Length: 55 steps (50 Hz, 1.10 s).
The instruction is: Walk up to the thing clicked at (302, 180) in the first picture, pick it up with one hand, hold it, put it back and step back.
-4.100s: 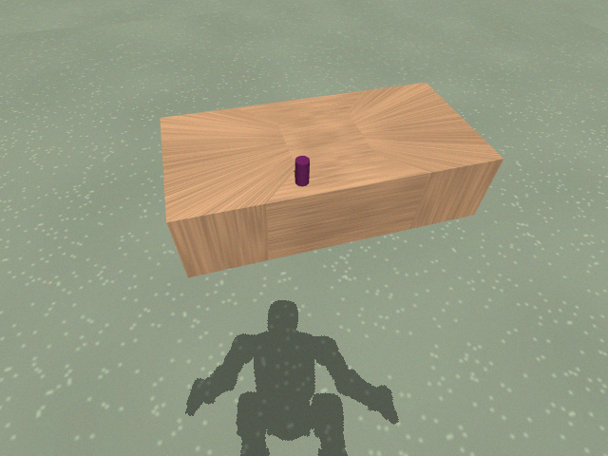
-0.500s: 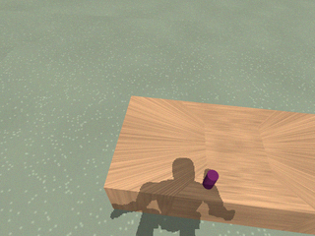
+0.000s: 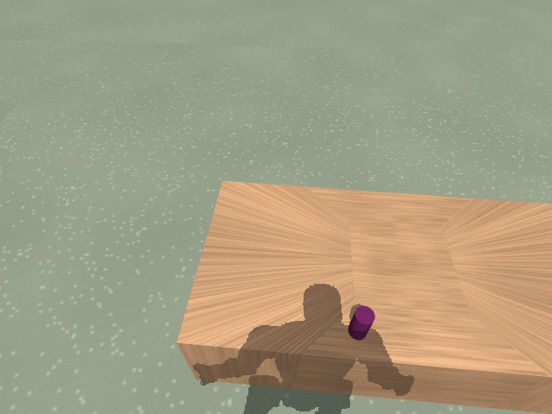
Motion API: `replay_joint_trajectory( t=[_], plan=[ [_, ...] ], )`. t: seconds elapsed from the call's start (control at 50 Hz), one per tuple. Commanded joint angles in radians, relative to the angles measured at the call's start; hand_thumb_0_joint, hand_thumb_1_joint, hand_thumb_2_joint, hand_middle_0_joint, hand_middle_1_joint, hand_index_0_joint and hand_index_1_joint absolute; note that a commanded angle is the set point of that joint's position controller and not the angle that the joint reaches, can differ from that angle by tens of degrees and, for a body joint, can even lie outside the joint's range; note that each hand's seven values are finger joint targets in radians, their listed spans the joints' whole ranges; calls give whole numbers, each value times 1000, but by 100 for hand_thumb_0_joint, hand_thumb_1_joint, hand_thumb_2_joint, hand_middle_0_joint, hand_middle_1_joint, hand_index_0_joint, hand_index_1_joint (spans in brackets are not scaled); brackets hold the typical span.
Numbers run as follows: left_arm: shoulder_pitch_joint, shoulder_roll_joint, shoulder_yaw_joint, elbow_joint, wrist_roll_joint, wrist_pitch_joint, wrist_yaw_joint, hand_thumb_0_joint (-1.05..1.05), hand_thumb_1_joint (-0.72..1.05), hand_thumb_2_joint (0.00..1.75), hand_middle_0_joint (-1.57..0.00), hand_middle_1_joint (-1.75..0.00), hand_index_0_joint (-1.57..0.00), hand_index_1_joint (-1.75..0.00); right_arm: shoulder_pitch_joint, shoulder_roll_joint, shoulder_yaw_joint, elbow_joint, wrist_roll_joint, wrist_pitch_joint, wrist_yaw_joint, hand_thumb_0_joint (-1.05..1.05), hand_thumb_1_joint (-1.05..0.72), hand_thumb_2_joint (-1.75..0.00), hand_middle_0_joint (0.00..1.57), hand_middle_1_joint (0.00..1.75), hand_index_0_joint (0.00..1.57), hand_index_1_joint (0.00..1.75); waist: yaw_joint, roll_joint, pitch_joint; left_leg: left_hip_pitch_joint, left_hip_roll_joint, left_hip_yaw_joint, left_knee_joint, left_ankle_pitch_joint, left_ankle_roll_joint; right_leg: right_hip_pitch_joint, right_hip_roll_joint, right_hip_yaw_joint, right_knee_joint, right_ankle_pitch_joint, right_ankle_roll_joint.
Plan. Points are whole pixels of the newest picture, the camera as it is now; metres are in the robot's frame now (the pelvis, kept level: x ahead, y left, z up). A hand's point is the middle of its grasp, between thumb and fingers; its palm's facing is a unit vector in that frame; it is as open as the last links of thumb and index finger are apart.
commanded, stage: walk up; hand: right
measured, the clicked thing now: (360, 323) +0.44 -0.22 -0.40
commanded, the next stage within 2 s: stand in 0.38 s
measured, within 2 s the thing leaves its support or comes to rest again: neither
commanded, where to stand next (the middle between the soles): +0.05 +0.00 m, yaw -1 degrees
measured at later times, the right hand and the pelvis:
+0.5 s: hand out of the picture +0.08 -0.25 -0.16, palm faces +0.01 +0.94 -0.33, open 7.4 cm; pelvis +0.01 +0.00 +0.00, yaw +0 degrees
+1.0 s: hand out of the picture +0.07 -0.26 -0.15, palm faces -0.02 +0.95 -0.33, open 7.4 cm; pelvis -0.01 -0.01 +0.00, yaw +0 degrees
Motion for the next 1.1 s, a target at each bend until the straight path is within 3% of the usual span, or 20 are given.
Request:
replay_joint_trajectory(
  t=[0.0, 0.14, 0.28, 0.34, 0.36, 0.4, 0.6, 0.66, 0.84, 0.96, 1.08],
  plan=[
    [-68, 220, 46, -56, 5, -17, 18, 0, 90, 90, -20, -30, -20, -30, -55, -196, -43, -53, -2, -20, -11, 0, -90, -90, 20, 30, 20, 30, 0, -15, -71, -31, 98, -84, -99, 74, 30, 52, -96, 94, -67, 110, -41],
    [-75, 220, 53, -49, 8, -15, 19, 0, 90, 90, -20, -30, -20, -30, -32, -197, -45, -42, -3, -19, -12, 0, -90, -90, 20, 30, 20, 30, -5, -17, -64, -21, 101, -79, -100, 63, 29, 49, -95, 103, -82, 65, -48],
    [-74, 212, 53, -54, 5, -13, 20, 0, 90, 90, -20, -30, -20, -30, -28, -193, -43, -46, -3, -19, -13, 0, -90, -90, 20, 30, 20, 30, -3, -14, -71, -12, 105, -75, -100, 104, 29, 60, -90, 96, -76, 129, -39],
    [-71, 212, 54, -56, 7, -13, 22, 0, 90, 90, -20, -30, -20, -30, -25, -196, -47, -47, -4, -19, -15, 0, -90, -90, 20, 30, 20, 30, -6, -22, -94, 8, 111, -69, -95, 144, 30, 75, -92, 90, -62, 183, -43],
    [-78, 213, 48, -56, 1, -12, 24, 0, 90, 90, -20, -30, -20, -30, -57, -191, -41, -56, -1, -21, -18, 0, -90, -90, 20, 30, 20, 30, -8, -18, -60, -5, 130, -105, -110, 283, 20, 69, -98, 86, -50, 284, -39],
    [-64, 203, 49, -53, -5, -6, 24, 0, 90, 90, -20, -30, -20, -30, -45, -195, -40, -52, 2, -24, -20, 0, -90, -90, 20, 30, 20, 30, -3, 0, -74, 3, 133, -97, -114, 309, 14, 97, -96, 79, -50, 279, -35],
    [-62, 208, 40, -57, 0, -4, 22, 0, 90, 90, -20, -30, -20, -30, -68, -188, -37, -43, 3, -19, -18, 0, -90, -90, 20, 30, 20, 30, -5, 2, -108, 50, 129, -94, -128, 241, 9, 90, -101, 79, -90, 218, -32],
    [-68, 208, 39, -58, 3, -7, 23, 0, 90, 90, -20, -30, -20, -30, -72, -190, -39, -43, 2, -17, -17, 0, -90, -90, 20, 30, 20, 30, -12, -10, -112, 43, 131, -93, -120, 231, 12, 102, -109, 81, -93, 240, -32],
    [-57, 216, 40, -56, 6, -8, 22, 0, 90, 90, -20, -30, -20, -30, -67, -183, -38, -43, -2, -12, -9, 0, -90, -90, 20, 30, 20, 30, -11, -13, -54, 4, 120, -97, -142, 76, 15, 53, -102, 90, -140, 76, -30],
    [-47, 226, 43, -57, 4, -9, 19, 0, 90, 90, -20, -30, -20, -30, -55, -182, -38, -42, -4, -13, -6, 0, -90, -90, 20, 30, 20, 30, -7, -11, -49, -8, 119, -104, -144, 39, 16, 40, -101, 100, -147, 0, -34],
    [-42, 226, 44, -62, 6, -7, 16, 0, 90, 90, -20, -30, -20, -30, -38, -186, -39, -42, -5, -14, -7, 0, -90, -90, 20, 30, 20, 30, -6, -14, -52, -19, 119, -108, -139, 40, 18, 36, -104, 107, -146, -6, -39]
  ],
)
